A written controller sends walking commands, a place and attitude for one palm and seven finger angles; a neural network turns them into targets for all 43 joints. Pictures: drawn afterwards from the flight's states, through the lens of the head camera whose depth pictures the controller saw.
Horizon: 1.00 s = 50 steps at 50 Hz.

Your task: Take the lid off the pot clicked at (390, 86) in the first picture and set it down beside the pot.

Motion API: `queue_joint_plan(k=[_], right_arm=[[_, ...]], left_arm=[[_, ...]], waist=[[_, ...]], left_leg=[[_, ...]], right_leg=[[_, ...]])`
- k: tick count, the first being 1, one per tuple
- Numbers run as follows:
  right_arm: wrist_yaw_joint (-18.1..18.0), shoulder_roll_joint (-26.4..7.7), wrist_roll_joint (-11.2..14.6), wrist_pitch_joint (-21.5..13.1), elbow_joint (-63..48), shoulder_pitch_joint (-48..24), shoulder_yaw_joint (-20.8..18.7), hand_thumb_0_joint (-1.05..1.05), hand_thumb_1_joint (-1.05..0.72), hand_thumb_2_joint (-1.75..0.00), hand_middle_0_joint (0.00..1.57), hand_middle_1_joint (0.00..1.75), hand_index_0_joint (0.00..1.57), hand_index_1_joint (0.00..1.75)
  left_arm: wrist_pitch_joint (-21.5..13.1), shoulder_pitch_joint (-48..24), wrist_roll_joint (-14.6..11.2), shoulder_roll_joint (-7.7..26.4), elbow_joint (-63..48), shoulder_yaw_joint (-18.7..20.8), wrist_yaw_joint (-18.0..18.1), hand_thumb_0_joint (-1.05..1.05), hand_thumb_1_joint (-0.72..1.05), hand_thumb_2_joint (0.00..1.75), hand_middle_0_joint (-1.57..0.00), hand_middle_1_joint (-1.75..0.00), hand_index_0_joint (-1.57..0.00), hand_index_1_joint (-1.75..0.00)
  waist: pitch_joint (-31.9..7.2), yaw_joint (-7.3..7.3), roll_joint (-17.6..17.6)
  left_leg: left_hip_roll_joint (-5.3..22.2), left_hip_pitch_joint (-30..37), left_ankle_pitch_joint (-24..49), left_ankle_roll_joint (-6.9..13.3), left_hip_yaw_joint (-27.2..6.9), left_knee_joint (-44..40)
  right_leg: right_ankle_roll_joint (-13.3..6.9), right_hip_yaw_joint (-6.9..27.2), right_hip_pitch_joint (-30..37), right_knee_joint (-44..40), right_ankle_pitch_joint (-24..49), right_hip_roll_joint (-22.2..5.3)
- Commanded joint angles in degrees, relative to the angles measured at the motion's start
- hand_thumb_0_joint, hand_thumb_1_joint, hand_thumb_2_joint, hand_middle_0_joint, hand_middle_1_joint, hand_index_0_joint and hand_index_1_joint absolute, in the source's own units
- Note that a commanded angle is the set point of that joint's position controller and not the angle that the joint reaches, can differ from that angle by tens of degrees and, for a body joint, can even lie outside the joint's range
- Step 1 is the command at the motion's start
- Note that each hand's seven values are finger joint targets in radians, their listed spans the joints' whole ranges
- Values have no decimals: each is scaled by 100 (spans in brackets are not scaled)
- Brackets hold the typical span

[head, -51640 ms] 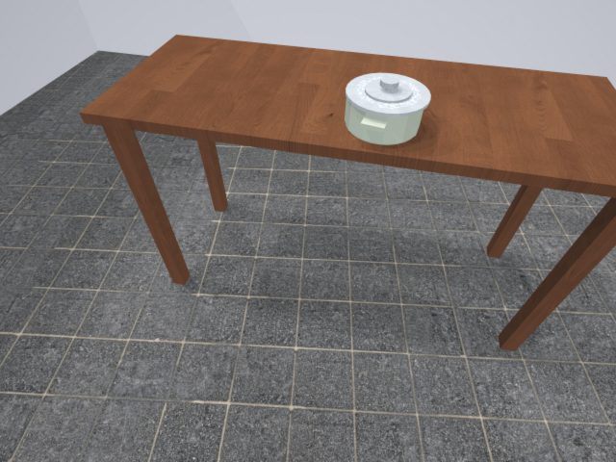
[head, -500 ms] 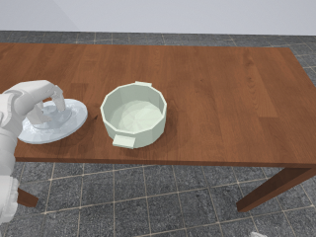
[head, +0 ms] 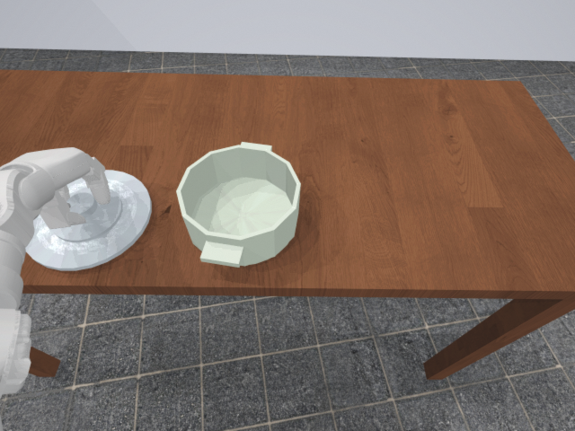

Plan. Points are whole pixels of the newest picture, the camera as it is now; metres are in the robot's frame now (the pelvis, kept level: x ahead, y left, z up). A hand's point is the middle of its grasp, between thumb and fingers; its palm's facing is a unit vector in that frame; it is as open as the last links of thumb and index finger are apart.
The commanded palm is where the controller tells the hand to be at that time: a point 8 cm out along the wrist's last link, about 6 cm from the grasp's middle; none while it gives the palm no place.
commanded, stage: open the fingers wide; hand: left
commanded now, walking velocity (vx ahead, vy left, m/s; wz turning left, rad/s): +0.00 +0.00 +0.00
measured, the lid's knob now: (81, 205) +0.44 +0.31 +0.04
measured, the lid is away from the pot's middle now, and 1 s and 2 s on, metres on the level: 0.24 0.24 0.24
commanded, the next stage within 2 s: raise the empty hand in 1.14 s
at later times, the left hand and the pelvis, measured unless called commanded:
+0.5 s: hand (68, 207) +0.41 +0.31 +0.07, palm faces -0.44 -0.06 -0.90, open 7.3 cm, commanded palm +0.43 +0.31 +0.13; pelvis -0.01 +0.00 -0.01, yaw -1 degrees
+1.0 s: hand (71, 207) +0.42 +0.30 +0.07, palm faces -0.42 -0.07 -0.91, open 10.6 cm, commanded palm +0.42 +0.31 +0.13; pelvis +0.00 +0.01 +0.00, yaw -1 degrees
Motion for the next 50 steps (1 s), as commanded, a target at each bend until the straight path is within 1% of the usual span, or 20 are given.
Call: queue_joint_plan(k=[1,2,4,6,8,10,13,14,17,22,26,28,32,40,42,43,45,47,49,50], right_arm=[[-63,-980,-3,-137,-491,265,-308,0,-90,-90,20,30,20,30],[-30,-888,-14,-141,-642,219,-326,0,-90,-90,20,30,20,30],[-59,-908,-107,-46,-614,177,-379,0,-90,-90,20,30,20,30],[-67,-900,-68,7,-576,156,-344,0,-90,-90,20,30,20,30],[-66,-929,-67,3,-578,165,-372,0,-90,-90,20,30,20,30],[-70,-889,-52,9,-574,211,-346,0,-90,-90,20,30,20,30],[-85,-938,-69,-16,-560,239,-349,0,-90,-90,20,30,20,30],[-81,-889,-62,-10,-554,244,-335,0,-90,-90,20,30,20,30],[-107,-914,-24,-30,-531,259,-321,0,-90,-90,20,30,20,30],[-129,-885,-38,-59,-580,280,-315,0,-90,-90,20,30,20,30],[-131,-899,-41,-63,-594,293,-293,0,-90,-90,20,30,20,30],[-118,-917,-47,-63,-619,238,-313,0,-90,-90,20,30,20,30],[-85,-850,-45,-7,-686,178,-322,0,-90,-90,20,30,20,30],[-59,-878,-39,11,-674,167,-320,0,-90,-90,20,30,20,30],[-55,-835,-55,-4,-686,177,-338,0,-90,-90,20,30,20,30],[-49,-902,-68,-11,-663,206,-348,0,-90,-90,20,30,20,30],[-47,-875,-51,24,-677,156,-318,0,-90,-90,20,30,20,30],[-50,-829,-57,16,-707,135,-327,0,-90,-90,20,30,20,30],[-63,-880,-53,11,-629,217,-311,0,-90,-90,20,30,20,30],[-68,-897,-43,16,-666,169,-304,0,-90,-90,20,30,20,30]], left_arm=[[5,-2466,18,1816,-795,502,173,0,66,104,-95,-98,-94,-94],[-18,-1952,1,1500,-840,381,165,0,66,104,-95,-98,-94,-94],[-349,-1804,37,1702,-1285,754,268,0,63,102,-92,-97,-91,-94],[-331,-1968,-3,1610,-1196,633,302,0,60,99,-89,-97,-88,-93],[-314,-2206,8,1795,-1393,730,377,0,56,97,-86,-97,-85,-93],[-260,-2229,65,1681,-1321,637,425,0,53,95,-83,-96,-82,-93],[-228,-2264,65,1825,-1314,727,475,0,48,92,-78,-95,-77,-92],[-170,-2242,54,1571,-1163,529,460,0,46,91,-77,-95,-76,-92],[-92,-2437,65,1596,-1156,472,451,0,41,89,-72,-94,-72,-91],[-84,-2333,70,1616,-1132,526,443,0,32,85,-65,-91,-65,-89],[-83,-2118,34,1743,-895,660,415,0,25,82,-60,-89,-59,-88],[-132,-2291,47,1845,-1213,711,416,0,21,81,-57,-88,-57,-87],[-164,-2121,39,1621,-1463,608,410,0,14,78,-51,-86,-51,-85],[-126,-2112,27,1762,-1492,744,504,0,-1,74,-41,-81,-41,-81],[-103,-1932,5,1501,-1479,596,505,0,-5,73,-38,-80,-38,-80],[-139,-1940,5,1767,-1489,802,503,0,-5,73,-38,-79,-38,-79],[-115,-2106,23,1800,-1545,786,511,0,-6,74,-39,-79,-39,-79],[-94,-2097,0,1537,-1653,601,517,0,-6,74,-39,-78,-39,-78],[-56,-1904,5,1780,-1114,802,516,0,-6,75,-39,-78,-39,-78],[-68,-2145,14,1871,-1406,816,515,0,-6,75,-39,-78,-39,-78]], waist=[[-1857,-86,195],[-1985,-24,266],[-2021,16,214],[-1757,-33,265],[-1898,-22,439],[-2032,-19,512],[-2091,-32,331],[-2041,-57,257],[-1930,-65,250],[-2043,-47,337],[-1900,-24,117],[-2001,-14,301],[-2113,-4,484],[-2062,33,363],[-2126,8,411],[-2120,25,385],[-2128,34,448],[-2152,8,479],[-1890,5,117],[-2030,23,223]], left_leg=[[-158,1807,1134,264,-59,-207],[-206,1889,1264,260,-86,-181],[-111,1881,1495,260,-53,-63],[-96,1664,1122,236,-65,-116],[-81,1862,1196,235,-97,-117],[-88,1952,1159,217,-159,-115],[-96,1909,1130,227,-157,-99],[-117,1838,1069,243,-139,-97],[-99,1787,736,235,-158,-157],[-114,1903,932,229,-151,-116],[-124,1632,861,243,-114,-119],[-104,1727,1056,236,-78,-109],[-106,1958,1261,216,-125,-91],[-97,1900,1180,221,-166,-172],[-120,2082,1360,231,-143,-118],[-98,2040,1471,218,-153,-122],[-113,1974,1426,216,-146,-143],[-121,2129,1465,218,-158,-142],[-105,1800,1269,238,-121,-148],[-112,1808,1211,234,-119,-188]], right_leg=[[-441,-325,-385,-292,1115,448],[-460,-334,-357,-260,1116,457],[-489,-322,-483,-239,1108,471],[-486,-345,-684,-229,860,461],[-508,-314,-731,-212,834,440],[-500,-345,-820,-170,740,464],[-510,-320,-747,-170,800,445],[-489,-328,-764,-172,764,471],[-481,-319,-852,-204,539,461],[-493,-320,-801,-176,664,473],[-485,-316,-672,-185,701,474],[-500,-294,-616,-181,856,439],[-494,-326,-694,-175,873,470],[-497,-327,-619,-208,826,464],[-496,-333,-648,-217,921,485],[-509,-329,-604,-212,997,451],[-500,-324,-563,-199,1001,465],[-493,-329,-615,-228,967,478],[-486,-326,-580,-230,927,479],[-483,-300,-502,-236,951,458]])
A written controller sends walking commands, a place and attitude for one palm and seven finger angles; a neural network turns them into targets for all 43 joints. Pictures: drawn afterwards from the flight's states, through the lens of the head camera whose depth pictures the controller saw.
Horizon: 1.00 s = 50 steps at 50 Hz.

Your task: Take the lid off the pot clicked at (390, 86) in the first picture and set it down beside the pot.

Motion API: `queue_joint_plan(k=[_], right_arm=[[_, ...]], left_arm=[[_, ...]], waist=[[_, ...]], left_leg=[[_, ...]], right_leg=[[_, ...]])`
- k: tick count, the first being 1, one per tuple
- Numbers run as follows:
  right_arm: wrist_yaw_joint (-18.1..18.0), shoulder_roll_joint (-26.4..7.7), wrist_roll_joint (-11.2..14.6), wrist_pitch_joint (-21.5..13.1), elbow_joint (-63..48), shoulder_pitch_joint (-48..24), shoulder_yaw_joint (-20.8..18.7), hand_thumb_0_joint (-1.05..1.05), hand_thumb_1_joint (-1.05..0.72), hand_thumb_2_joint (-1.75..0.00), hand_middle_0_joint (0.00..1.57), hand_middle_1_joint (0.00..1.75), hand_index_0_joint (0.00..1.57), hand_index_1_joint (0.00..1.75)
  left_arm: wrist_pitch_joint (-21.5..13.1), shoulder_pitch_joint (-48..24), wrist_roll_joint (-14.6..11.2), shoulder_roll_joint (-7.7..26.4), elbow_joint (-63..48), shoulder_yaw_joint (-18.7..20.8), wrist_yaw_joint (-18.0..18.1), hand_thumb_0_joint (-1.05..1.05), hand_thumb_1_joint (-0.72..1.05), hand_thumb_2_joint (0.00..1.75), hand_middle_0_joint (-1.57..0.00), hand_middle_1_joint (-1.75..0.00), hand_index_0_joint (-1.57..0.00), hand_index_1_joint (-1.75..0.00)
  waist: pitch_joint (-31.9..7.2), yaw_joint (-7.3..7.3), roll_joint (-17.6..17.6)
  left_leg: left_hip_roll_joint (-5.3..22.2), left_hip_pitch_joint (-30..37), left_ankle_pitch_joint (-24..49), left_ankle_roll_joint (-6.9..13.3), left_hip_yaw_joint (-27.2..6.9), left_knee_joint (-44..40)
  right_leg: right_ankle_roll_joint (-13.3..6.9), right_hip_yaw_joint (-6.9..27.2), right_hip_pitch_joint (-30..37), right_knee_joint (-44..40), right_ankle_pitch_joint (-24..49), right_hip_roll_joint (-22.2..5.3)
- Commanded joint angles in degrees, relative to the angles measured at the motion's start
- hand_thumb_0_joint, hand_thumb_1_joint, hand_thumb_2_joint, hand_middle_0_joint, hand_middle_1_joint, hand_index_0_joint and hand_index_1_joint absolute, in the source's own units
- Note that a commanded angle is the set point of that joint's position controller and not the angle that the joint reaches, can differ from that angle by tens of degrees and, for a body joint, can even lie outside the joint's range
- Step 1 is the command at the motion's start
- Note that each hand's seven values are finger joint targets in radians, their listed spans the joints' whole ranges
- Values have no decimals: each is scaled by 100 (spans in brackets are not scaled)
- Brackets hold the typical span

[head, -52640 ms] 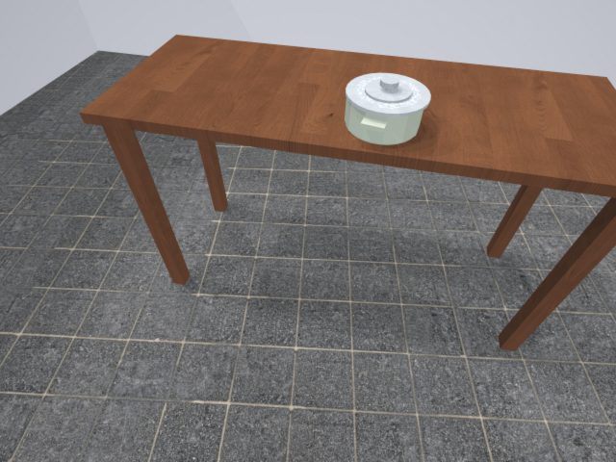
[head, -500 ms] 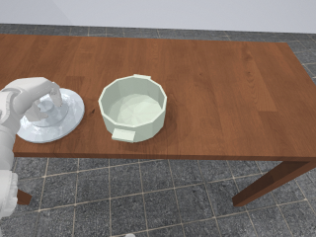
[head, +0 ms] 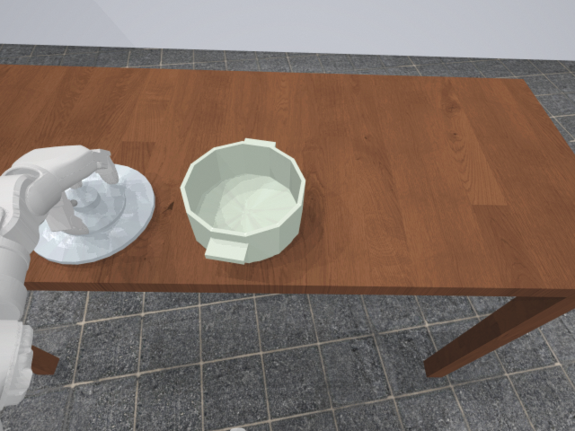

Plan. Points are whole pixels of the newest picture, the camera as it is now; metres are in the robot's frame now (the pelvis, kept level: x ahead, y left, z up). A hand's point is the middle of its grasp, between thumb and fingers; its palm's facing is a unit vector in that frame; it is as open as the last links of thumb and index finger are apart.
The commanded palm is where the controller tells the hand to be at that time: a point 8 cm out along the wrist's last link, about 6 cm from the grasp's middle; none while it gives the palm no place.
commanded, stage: open the fingers wide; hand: left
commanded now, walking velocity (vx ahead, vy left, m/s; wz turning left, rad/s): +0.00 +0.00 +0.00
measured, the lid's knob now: (84, 199) +0.44 +0.31 +0.05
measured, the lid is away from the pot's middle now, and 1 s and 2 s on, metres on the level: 0.24 0.24 0.24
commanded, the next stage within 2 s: raise the empty hand in 0.14 s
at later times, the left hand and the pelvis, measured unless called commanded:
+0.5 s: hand (68, 187) +0.43 +0.30 +0.09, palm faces -0.38 -0.06 -0.92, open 11.1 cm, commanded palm +0.42 +0.30 +0.16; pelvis +0.01 +0.00 +0.00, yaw +0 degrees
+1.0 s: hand (50, 156) +0.43 +0.30 +0.14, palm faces -0.33 -0.06 -0.94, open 11.1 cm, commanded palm +0.42 +0.30 +0.22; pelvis +0.01 +0.00 +0.01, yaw +1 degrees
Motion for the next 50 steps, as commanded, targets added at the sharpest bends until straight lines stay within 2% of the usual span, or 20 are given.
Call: queue_joint_plan(k=[1,4,7,8,11,12,13,15,17,20,23,26,28,34,37,38,42,43,47,50], right_arm=[[-64,-968,-19,-141,-529,173,-318,0,-90,-90,20,30,20,30],[-38,-942,-42,-148,-559,154,-343,0,-90,-90,20,30,20,30],[-44,-955,-33,-126,-535,174,-318,0,-90,-90,20,30,20,30],[-49,-1000,-47,-139,-542,180,-330,0,-90,-90,20,30,20,30],[-49,-936,-32,-132,-562,153,-326,0,-90,-90,20,30,20,30],[-53,-939,-33,-124,-563,184,-333,0,-90,-90,20,30,20,30],[-52,-1004,-42,-117,-557,148,-331,0,-90,-90,20,30,20,30],[-59,-930,-41,-114,-601,106,-327,0,-90,-90,20,30,20,30],[-59,-928,-36,-105,-619,100,-338,0,-90,-90,20,30,20,30],[-42,-930,-21,-98,-572,96,-309,0,-90,-90,20,30,20,30],[-12,-968,-24,-102,-653,1,-315,0,-90,-90,20,30,20,30],[5,-906,0,-98,-663,7,-298,0,-90,-90,20,30,20,30],[-17,-979,-7,-86,-661,-14,-287,0,-90,-90,20,30,20,30],[-42,-918,-3,-98,-711,-84,-269,0,-90,-90,20,30,20,30],[-49,-922,22,-76,-619,-49,-238,0,-90,-90,20,30,20,30],[-50,-990,18,-72,-637,-85,-250,0,-90,-90,20,30,20,30],[-39,-906,20,-98,-700,-154,-254,0,-90,-90,20,30,20,30],[-31,-940,0,-117,-722,-147,-272,0,-90,-90,20,30,20,30],[20,-930,31,-82,-706,-215,-215,0,-90,-90,20,30,20,30],[42,-944,20,-81,-788,-256,-236,0,-90,-90,20,30,20,30]], left_arm=[[43,-2456,-31,1819,-914,571,180,0,-6,75,-39,-77,-39,-77],[-2,-2532,-11,1727,-1277,517,168,0,-7,76,-40,-77,-40,-77],[40,-2306,-80,1722,-914,560,146,0,-7,76,-40,-77,-40,-77],[8,-2328,-65,2001,-930,769,157,0,-7,76,-40,-76,-40,-76],[33,-2391,-29,1682,-1058,499,160,0,-7,77,-40,-76,-40,-76],[38,-2146,-37,1717,-863,587,153,0,-7,77,-40,-76,-40,-76],[-8,-2396,-48,2028,-1132,760,144,0,-7,77,-40,-76,-40,-76],[-8,-2653,-40,1876,-1491,624,139,0,-7,77,-40,-76,-40,-76],[-8,-2580,-73,2042,-1706,811,164,0,-7,77,-40,-76,-40,-76],[107,-2377,-116,1935,-1243,742,140,0,-7,77,-40,-76,-40,-76],[141,-2509,-110,2063,-1652,772,90,0,-7,77,-40,-76,-40,-76],[280,-2147,-179,1780,-1286,598,9,0,-7,77,-40,-76,-40,-76],[290,-2339,-193,2106,-1223,803,-43,0,-7,77,-40,-76,-40,-76],[294,-2801,-170,2106,-1681,682,-156,0,-7,77,-40,-76,-40,-76],[401,-2581,-222,1912,-1068,547,-243,0,-7,77,-40,-76,-40,-76],[374,-2804,-200,2184,-1247,690,-255,0,-7,77,-40,-76,-40,-76],[404,-3209,-168,1956,-1937,460,-287,0,-7,77,-40,-76,-40,-76],[394,-3089,-199,2184,-1966,671,-285,0,-7,77,-40,-76,-40,-76],[559,-2748,-267,2022,-1529,582,-385,0,-7,77,-40,-76,-40,-76],[618,-2801,-220,2287,-1801,771,-399,0,-7,77,-40,-76,-40,-76]], waist=[[-1961,-48,348],[-2222,-36,663],[-1972,-37,309],[-2012,-12,267],[-2057,-48,501],[-2002,-22,283],[-2130,-18,363],[-2343,-17,700],[-2486,4,733],[-2072,-6,510],[-2276,29,603],[-1988,-11,419],[-1910,19,190],[-2142,-15,512],[-1662,-29,227],[-1806,0,274],[-2201,-28,764],[-2241,-3,654],[-1808,30,339],[-2093,87,347]], left_leg=[[-123,2155,1335,178,-173,-388],[-99,2516,1720,159,-220,-319],[-120,2225,1587,171,-176,-328],[-127,2157,1619,177,-160,-315],[-120,2337,1785,166,-167,-301],[-129,2270,1757,170,-175,-282],[-119,2288,1788,172,-164,-301],[-115,2564,1954,163,-209,-311],[-97,2782,2296,157,-252,-295],[-108,2466,1979,156,-225,-380],[-117,2592,2180,163,-229,-429],[-127,2490,2009,170,-203,-469],[-151,2297,1809,196,-170,-543],[-160,2572,1938,206,-184,-595],[-171,2301,1482,190,-149,-702],[-159,2300,1517,194,-123,-723],[-162,2877,2103,174,-231,-687],[-141,2923,2342,179,-257,-660],[-185,2449,1886,159,-179,-796],[-195,2558,2038,178,-192,-802]], right_leg=[[-469,-379,-291,-406,991,458],[-482,-391,-345,-379,1080,455],[-458,-382,-294,-403,1132,465],[-473,-358,-184,-396,1216,438],[-465,-386,-311,-371,1212,460],[-456,-393,-310,-377,1194,477],[-472,-356,-172,-402,1300,435],[-461,-385,-206,-387,1278,449],[-454,-385,-148,-409,1377,456],[-447,-408,-151,-463,1286,460],[-473,-373,79,-511,1452,418],[-440,-401,65,-567,1345,462],[-454,-374,252,-622,1427,422],[-450,-385,387,-677,1488,425],[-428,-415,251,-769,1235,443],[-448,-380,397,-777,1340,399],[-445,-405,348,-768,1473,427],[-458,-390,407,-790,1597,415],[-434,-423,567,-823,1541,419],[-436,-396,787,-824,1650,409]])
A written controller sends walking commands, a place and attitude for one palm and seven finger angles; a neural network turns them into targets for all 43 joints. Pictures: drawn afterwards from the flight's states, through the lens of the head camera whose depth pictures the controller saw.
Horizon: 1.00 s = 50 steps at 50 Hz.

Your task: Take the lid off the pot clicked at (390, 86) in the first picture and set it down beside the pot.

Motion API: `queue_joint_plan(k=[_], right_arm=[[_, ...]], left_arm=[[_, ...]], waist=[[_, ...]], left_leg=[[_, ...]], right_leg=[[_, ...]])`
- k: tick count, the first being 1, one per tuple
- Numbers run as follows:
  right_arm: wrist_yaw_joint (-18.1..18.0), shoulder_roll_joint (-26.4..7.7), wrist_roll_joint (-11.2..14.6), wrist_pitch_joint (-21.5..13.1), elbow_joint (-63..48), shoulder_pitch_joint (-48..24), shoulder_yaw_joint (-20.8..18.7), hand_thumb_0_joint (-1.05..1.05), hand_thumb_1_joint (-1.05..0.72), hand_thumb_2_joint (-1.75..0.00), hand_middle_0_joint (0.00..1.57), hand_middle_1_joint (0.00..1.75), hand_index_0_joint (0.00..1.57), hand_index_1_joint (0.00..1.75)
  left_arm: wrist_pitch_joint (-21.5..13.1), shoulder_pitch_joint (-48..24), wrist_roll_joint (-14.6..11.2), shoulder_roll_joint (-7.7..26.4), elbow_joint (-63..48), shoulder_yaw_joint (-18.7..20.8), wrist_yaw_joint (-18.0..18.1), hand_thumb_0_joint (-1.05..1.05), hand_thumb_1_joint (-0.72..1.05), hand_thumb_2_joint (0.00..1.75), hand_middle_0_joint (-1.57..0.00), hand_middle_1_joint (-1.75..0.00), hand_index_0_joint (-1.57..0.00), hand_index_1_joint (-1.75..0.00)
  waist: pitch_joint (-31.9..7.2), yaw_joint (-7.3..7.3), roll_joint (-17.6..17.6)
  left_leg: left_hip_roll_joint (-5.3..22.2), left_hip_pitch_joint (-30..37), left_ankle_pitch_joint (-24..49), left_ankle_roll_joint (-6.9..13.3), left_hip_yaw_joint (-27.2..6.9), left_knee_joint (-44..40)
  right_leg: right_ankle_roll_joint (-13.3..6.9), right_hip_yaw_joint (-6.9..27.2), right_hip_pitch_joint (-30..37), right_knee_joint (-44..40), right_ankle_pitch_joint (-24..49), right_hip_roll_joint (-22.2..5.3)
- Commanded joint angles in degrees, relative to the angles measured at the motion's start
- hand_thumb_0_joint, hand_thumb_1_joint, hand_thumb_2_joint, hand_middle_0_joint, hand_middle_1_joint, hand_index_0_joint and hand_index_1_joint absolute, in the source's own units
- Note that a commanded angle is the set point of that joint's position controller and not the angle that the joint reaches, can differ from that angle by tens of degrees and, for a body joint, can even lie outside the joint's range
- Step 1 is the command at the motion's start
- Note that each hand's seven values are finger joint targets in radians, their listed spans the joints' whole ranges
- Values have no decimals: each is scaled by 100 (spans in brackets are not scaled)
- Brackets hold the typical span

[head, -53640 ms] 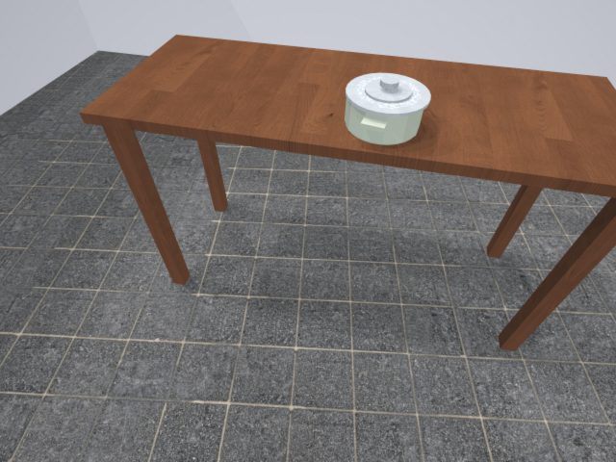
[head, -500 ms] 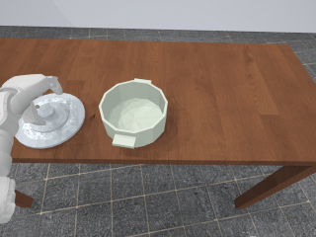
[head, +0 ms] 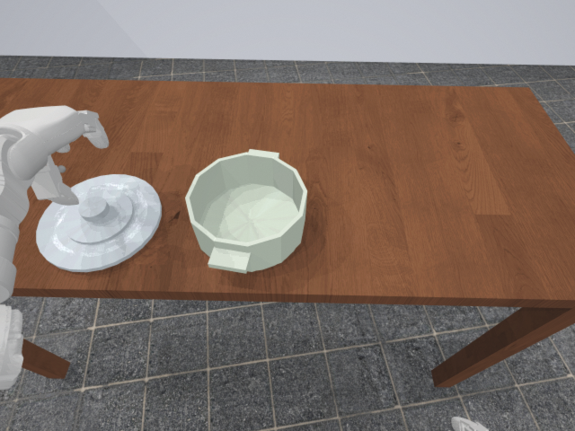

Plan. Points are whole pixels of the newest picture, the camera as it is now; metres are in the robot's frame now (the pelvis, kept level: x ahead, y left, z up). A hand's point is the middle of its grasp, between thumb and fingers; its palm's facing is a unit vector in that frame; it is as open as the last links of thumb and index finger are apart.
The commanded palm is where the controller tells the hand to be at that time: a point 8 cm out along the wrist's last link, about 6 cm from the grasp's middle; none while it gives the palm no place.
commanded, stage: raise the empty hand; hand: left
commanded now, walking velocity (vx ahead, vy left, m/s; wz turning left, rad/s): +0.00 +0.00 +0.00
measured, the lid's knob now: (94, 208) +0.44 +0.30 +0.04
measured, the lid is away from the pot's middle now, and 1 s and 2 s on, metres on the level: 0.24 0.24 0.24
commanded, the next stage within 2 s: draw the hand back to the body in 0.54 s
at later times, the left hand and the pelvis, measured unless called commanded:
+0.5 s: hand (39, 136) +0.43 +0.30 +0.19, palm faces -0.28 -0.04 -0.96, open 11.1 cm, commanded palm +0.42 +0.29 +0.25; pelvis +0.00 +0.00 +0.00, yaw +1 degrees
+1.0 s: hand (33, 168) +0.39 +0.30 +0.17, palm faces -0.28 -0.04 -0.96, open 11.1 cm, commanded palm +0.37 +0.29 +0.25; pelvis +0.00 -0.01 +0.00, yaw +1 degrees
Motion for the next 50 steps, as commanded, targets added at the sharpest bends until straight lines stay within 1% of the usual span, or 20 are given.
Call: queue_joint_plan(k=[1,3,6,8,10,12,15,19,25,27,28,29,33,35,38,41,43,46,48,50], right_arm=[[-11,-868,-24,-174,-669,-71,-286,0,-90,-90,20,30,20,30],[-22,-912,-20,-157,-662,-86,-282,0,-90,-90,20,30,20,30],[-28,-866,-2,-164,-654,-151,-279,0,-90,-90,20,30,20,30],[-19,-877,-31,-215,-732,-176,-290,0,-90,-90,20,30,20,30],[-6,-863,-32,-203,-634,-94,-274,0,-90,-90,20,30,20,30],[3,-870,5,-182,-607,-143,-245,0,-90,-90,20,30,20,30],[25,-865,8,-185,-662,-233,-265,0,-90,-90,20,30,20,30],[-2,-894,-29,-219,-612,-142,-239,0,-90,-90,20,30,20,30],[73,-869,12,-191,-650,-278,-239,0,-90,-90,20,30,20,30],[66,-875,17,-187,-668,-272,-230,0,-90,-90,20,30,20,30],[66,-921,9,-185,-682,-290,-240,0,-90,-90,20,30,20,30],[73,-884,-10,-188,-722,-252,-247,0,-90,-90,20,30,20,30],[54,-909,-12,-227,-731,-286,-245,0,-90,-90,20,30,20,30],[82,-858,-7,-224,-778,-372,-224,0,-90,-90,20,30,20,30],[131,-850,-7,-224,-883,-494,-247,0,-90,-90,20,30,20,30],[139,-835,-32,-256,-928,-538,-219,0,-90,-90,20,30,20,30],[164,-833,-42,-273,-959,-611,-228,0,-90,-90,20,30,20,30],[146,-819,-18,-275,-942,-670,-180,0,-90,-90,20,30,20,30],[133,-821,-21,-290,-995,-791,-206,0,-90,-90,20,30,20,30],[107,-776,-36,-299,-961,-812,-172,0,-90,-90,20,30,20,30]], left_arm=[[112,-2451,-4,1935,-1146,728,128,0,-7,77,-40,-76,-40,-76],[149,-2496,-25,2149,-1023,881,84,0,-7,77,-40,-76,-40,-76],[199,-2966,-18,1894,-1373,555,4,0,-7,77,-40,-76,-40,-76],[174,-2959,-10,2089,-1654,735,13,0,-7,77,-40,-76,-40,-76],[236,-2669,-33,2021,-1291,771,-32,0,-7,77,-40,-76,-40,-76],[347,-2567,-67,1780,-884,532,-110,0,-7,77,-40,-76,-40,-76],[395,-3338,7,1741,-1571,330,-159,0,-7,77,-40,-76,-40,-76],[408,-3194,-10,2223,-1315,777,-191,0,-7,77,-40,-76,-40,-76],[575,-3030,10,1592,-1174,239,-339,0,-7,77,-40,-76,-40,-76],[606,-3009,-1,1686,-1134,307,-348,0,-7,77,-40,-76,-40,-76],[589,-3146,-3,1760,-1287,332,-343,0,-7,77,-40,-76,-40,-76],[550,-3329,24,2043,-1689,572,-314,0,-7,77,-40,-76,-40,-76],[545,-2947,-14,2136,-1411,744,-333,0,-7,77,-40,-76,-40,-76],[523,-2564,-47,2020,-1484,729,-357,0,-7,77,-40,-76,-40,-76],[546,-2416,-140,1791,-2074,589,-373,0,-7,77,-40,-76,-40,-76],[524,-2020,-187,2388,-2463,1242,-337,0,-7,77,-40,-76,-40,-76],[553,-1803,-301,2127,-2668,1093,-342,0,-7,77,-40,-76,-40,-76],[665,-1462,-328,2117,-2396,1133,-359,0,-7,77,-40,-76,-40,-76],[677,-1756,-379,1887,-2892,863,-378,0,-7,77,-40,-76,-40,-76],[681,-1717,-323,2031,-2950,1001,-352,0,-7,77,-40,-76,-40,-76]], waist=[[-2177,23,292],[-2131,27,127],[-2069,-35,396],[-2347,1,543],[-2182,21,391],[-1818,1,154],[-2174,-25,427],[-2307,21,196],[-1908,-14,156],[-1949,18,95],[-2043,-5,253],[-2359,57,260],[-2197,77,258],[-2129,138,155],[-2144,116,376],[-2350,262,365],[-2208,231,484],[-1787,270,84],[-1937,198,234],[-1990,227,292]], left_leg=[[-134,1960,1853,210,-91,-243],[-128,1857,1773,217,-83,-289],[-134,2005,1593,208,-93,-349],[-126,2301,2026,201,-192,-300],[-140,2154,2014,194,-190,-309],[-158,1843,1536,172,-107,-382],[-171,2168,1666,187,-171,-396],[-180,2059,1860,196,-171,-392],[-158,1980,1717,157,-130,-421],[-191,1912,1526,168,-96,-435],[-173,1957,1616,162,-90,-423],[-186,2106,1838,185,-146,-416],[-182,1997,1927,180,-117,-391],[-182,1940,1954,177,-103,-385],[-139,2111,2151,173,-138,-380],[-162,2189,2408,186,-180,-373],[-126,2214,2411,162,-189,-394],[-174,1820,1623,151,-121,-504],[-169,1997,1572,169,-132,-503],[-203,2051,1571,174,-154,-495]], right_leg=[[-458,-328,145,-256,1521,456],[-458,-313,221,-317,1538,431],[-448,-342,98,-351,1375,445],[-479,-329,105,-361,1459,444],[-452,-362,106,-351,1472,467],[-436,-385,72,-385,1316,464],[-466,-359,116,-383,1352,459],[-454,-359,376,-372,1631,453],[-430,-398,115,-411,1422,462],[-431,-378,197,-402,1387,465],[-461,-369,209,-423,1451,434],[-451,-351,395,-372,1578,452],[-455,-343,418,-399,1684,424],[-423,-362,467,-338,1695,429],[-431,-354,360,-395,1627,412],[-409,-344,608,-324,1760,424],[-416,-358,501,-393,1675,399],[-396,-405,539,-407,1397,428],[-412,-373,490,-461,1367,387],[-409,-380,522,-434,1354,428]])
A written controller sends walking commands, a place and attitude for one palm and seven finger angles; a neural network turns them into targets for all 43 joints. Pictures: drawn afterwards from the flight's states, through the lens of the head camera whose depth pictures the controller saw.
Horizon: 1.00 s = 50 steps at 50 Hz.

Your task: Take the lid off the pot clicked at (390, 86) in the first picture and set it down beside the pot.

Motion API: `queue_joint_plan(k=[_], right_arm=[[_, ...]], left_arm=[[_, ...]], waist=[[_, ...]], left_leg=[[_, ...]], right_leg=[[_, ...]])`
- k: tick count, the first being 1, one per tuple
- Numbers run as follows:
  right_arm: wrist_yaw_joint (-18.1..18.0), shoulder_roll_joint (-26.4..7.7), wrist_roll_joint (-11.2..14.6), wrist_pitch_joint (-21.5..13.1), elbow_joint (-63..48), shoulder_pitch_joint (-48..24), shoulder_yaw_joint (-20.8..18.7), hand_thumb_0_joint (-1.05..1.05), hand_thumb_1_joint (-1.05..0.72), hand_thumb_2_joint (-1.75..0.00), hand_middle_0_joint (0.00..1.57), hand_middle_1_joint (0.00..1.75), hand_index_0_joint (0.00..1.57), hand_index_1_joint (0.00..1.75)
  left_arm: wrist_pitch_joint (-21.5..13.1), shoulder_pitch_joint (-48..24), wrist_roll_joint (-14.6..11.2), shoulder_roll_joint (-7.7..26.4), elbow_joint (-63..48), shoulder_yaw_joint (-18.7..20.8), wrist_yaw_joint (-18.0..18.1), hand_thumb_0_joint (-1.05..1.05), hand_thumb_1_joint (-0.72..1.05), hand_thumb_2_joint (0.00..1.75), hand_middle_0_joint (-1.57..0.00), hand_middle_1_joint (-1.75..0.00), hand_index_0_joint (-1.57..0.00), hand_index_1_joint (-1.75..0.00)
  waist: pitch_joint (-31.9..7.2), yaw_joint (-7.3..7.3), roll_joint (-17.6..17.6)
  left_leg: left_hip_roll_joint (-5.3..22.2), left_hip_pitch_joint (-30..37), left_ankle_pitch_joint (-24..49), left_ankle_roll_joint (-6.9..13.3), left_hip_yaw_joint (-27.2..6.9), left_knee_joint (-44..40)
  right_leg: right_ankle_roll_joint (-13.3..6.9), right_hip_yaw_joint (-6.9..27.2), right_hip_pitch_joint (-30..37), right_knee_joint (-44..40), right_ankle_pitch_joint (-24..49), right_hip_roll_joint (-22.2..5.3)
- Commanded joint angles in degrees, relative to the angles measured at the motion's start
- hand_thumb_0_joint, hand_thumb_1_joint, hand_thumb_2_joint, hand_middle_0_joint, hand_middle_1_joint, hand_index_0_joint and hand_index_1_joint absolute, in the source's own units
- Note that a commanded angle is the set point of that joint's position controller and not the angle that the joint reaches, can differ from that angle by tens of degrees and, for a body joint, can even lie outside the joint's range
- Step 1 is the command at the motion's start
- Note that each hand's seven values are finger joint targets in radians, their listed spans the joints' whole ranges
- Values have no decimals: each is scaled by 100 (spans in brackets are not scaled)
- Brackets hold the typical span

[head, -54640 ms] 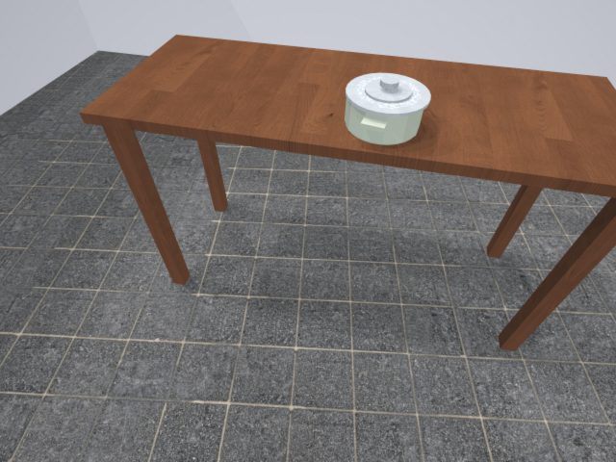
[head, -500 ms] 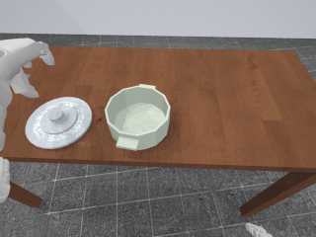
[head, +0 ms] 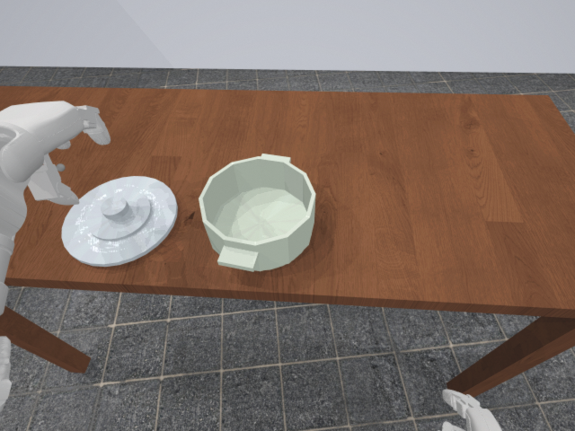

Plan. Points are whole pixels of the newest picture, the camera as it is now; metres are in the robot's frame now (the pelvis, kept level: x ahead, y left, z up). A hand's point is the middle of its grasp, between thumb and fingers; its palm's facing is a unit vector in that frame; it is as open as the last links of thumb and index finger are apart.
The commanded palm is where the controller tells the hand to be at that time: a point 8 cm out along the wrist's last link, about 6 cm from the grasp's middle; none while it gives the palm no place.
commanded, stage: draw the hand back to the body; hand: left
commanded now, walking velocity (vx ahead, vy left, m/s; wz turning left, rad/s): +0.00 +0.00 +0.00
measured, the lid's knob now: (115, 207) +0.45 +0.30 +0.03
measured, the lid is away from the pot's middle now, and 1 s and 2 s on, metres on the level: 0.24 0.24 0.24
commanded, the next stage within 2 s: step back with the hand held close in 1.90 s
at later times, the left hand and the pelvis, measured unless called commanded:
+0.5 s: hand (86, 140) +0.38 +0.23 +0.23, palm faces +0.40 -0.89 -0.22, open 10.7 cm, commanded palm +0.32 +0.27 +0.23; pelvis +0.02 -0.03 +0.01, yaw -3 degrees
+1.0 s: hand (70, 193) +0.31 +0.22 +0.23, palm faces +0.45 -0.86 -0.23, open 8.3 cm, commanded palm +0.26 +0.25 +0.23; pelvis +0.02 -0.04 +0.01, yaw -3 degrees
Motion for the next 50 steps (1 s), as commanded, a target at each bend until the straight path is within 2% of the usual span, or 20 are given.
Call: queue_joint_plan(k=[1,3,6,7,8,9,10,11,13,14,16,20,23,26,33,36,40,43,47,50], right_arm=[[-58,-710,-29,-256,-799,-548,-238,0,-90,-90,20,30,20,30],[-63,-736,-52,-304,-817,-581,-251,0,-90,-90,20,30,20,30],[-68,-700,-52,-287,-756,-640,-204,0,-90,-90,20,30,20,30],[-180,-214,-15,-784,-1073,125,-128,0,-90,-90,20,30,20,30],[-275,-390,-63,-1023,-911,-197,0,0,-90,-90,20,30,20,30],[-361,-376,-77,-1178,-961,-301,-2,0,-90,-90,20,30,20,30],[-423,-464,-112,-1254,-817,-328,5,0,-90,-90,20,30,20,30],[-461,-531,-147,-1301,-687,-293,-7,0,-90,-90,20,30,20,30],[-506,-588,-239,-1394,-505,-310,-11,0,-90,-90,20,30,20,30],[-501,-492,-262,-1469,-555,-375,4,0,-90,-90,20,30,20,30],[-462,-415,-290,-1621,-516,-450,11,0,-90,-90,20,30,20,30],[-375,-421,-333,-1768,-452,-467,-73,0,-90,-90,20,30,20,30],[-331,-429,-318,-1830,-440,-541,-134,0,-90,-90,20,30,20,30],[-316,-458,-317,-1835,-426,-557,-171,0,-90,-90,20,30,20,30],[-333,-449,-282,-1884,-398,-690,-223,0,-90,-90,20,30,20,30],[-352,-416,-295,-1907,-408,-777,-213,0,-90,-90,20,30,20,30],[-358,-386,-317,-1896,-393,-801,-219,0,-90,-90,20,30,20,30],[-364,-326,-328,-1926,-418,-886,-202,0,-90,-90,20,30,20,30],[-378,-279,-358,-1940,-452,-951,-162,0,-90,-90,20,30,20,30],[-387,-263,-384,-1930,-448,-962,-163,0,-90,-90,20,30,20,30]], left_arm=[[13,-2506,-7,1767,-1456,728,213,0,-7,77,-40,-76,-40,-76],[-5,-2242,-80,1803,-1596,830,234,0,-7,77,-40,-76,-40,-76],[65,-1907,-86,1739,-1389,858,213,0,-7,77,-40,-76,-40,-76],[-560,-2630,-3555,-106,-2109,1465,1329,0,-7,77,-40,-76,-40,-76],[-760,-2015,-3834,-147,-1964,1282,1874,0,-7,77,-40,-76,-40,-76],[-779,-1483,-4309,-504,-1813,1290,2266,0,-7,77,-40,-76,-40,-76],[-756,-1190,-4597,-408,-1688,1514,2569,0,-7,77,-40,-76,-40,-76],[-746,-1108,-4761,-97,-1766,1913,2820,0,-7,77,-40,-76,-40,-76],[-824,-1067,-4910,509,-2190,2620,3193,0,-5,77,-40,-75,-40,-75],[-896,-1160,-4941,211,-2627,2491,3288,0,-2,77,-39,-74,-39,-74],[-928,-896,-5040,-166,-2890,2382,3412,0,3,78,-38,-71,-38,-71],[-907,280,-5192,-301,-3042,2687,3525,0,12,79,-36,-67,-36,-67],[-897,494,-5261,-457,-3341,2633,3515,0,20,80,-35,-63,-35,-63],[-856,932,-5311,-358,-3601,2850,3514,0,27,81,-33,-60,-33,-60],[-870,1263,-5352,-591,-4106,2711,3522,0,44,84,-30,-52,-30,-52],[-886,1515,-5374,-651,-4313,2764,3542,0,51,85,-28,-48,-28,-48],[-868,2021,-5419,-686,-4256,2889,3550,0,61,86,-26,-44,-26,-44],[-927,1986,-5414,-815,-4608,2785,3532,0,68,87,-25,-40,-25,-40],[-911,2205,-5437,-942,-4871,2757,3530,0,78,88,-23,-36,-23,-36],[-891,2597,-5448,-1017,-4773,2788,3532,0,85,89,-21,-32,-21,-32]], waist=[[-2084,4,218],[-2151,28,234],[-1801,82,19],[-1592,-104,-56],[-1523,-72,85],[-1375,15,-226],[-1216,83,-459],[-1275,156,-421],[-1430,257,-86],[-1553,271,361],[-1380,286,730],[-1234,377,224],[-1155,320,-76],[-1312,407,-202],[-1160,334,-176],[-1102,418,-102],[-920,446,-361],[-909,392,-160],[-827,463,11],[-744,475,-290]], left_leg=[[-177,1699,1353,230,-68,-209],[-152,1795,1469,222,-116,-196],[-180,1499,1053,199,-42,-254],[218,2563,282,113,-110,-453],[446,2955,-280,66,-480,-699],[462,2721,-610,51,-502,-871],[420,2398,-576,69,-377,-909],[363,2292,-263,62,-225,-884],[291,2232,413,27,-7,-757],[248,2329,771,-6,57,-741],[259,2432,1059,-60,67,-728],[241,2212,1522,-2,256,-625],[220,2182,1608,38,369,-545],[171,2227,1837,76,435,-475],[110,2362,1727,111,480,-434],[102,2394,1669,108,488,-472],[112,2272,1553,105,498,-495],[109,2402,1524,98,503,-496],[119,2433,1372,74,470,-590],[133,2377,1332,81,457,-615]], right_leg=[[-393,-285,66,-244,1205,438],[-421,-281,92,-261,1216,427],[-385,-312,89,-271,1076,431],[-570,-358,-286,-353,587,419],[-578,-272,-448,-409,152,427],[-526,-191,-281,-479,85,377],[-492,-120,1,-546,239,353],[-468,-82,256,-568,469,331],[-461,-54,638,-555,849,270],[-469,-55,752,-521,1099,269],[-485,-76,730,-492,1250,292],[-427,-71,1026,-449,1856,292],[-368,-52,1034,-452,2153,261],[-324,-23,1162,-392,2580,244],[-270,-3,1005,-427,2591,199],[-269,7,999,-456,2504,209],[-244,19,1006,-495,2496,192],[-254,30,939,-560,2389,187],[-280,31,904,-638,2096,218],[-266,16,899,-661,2042,225]])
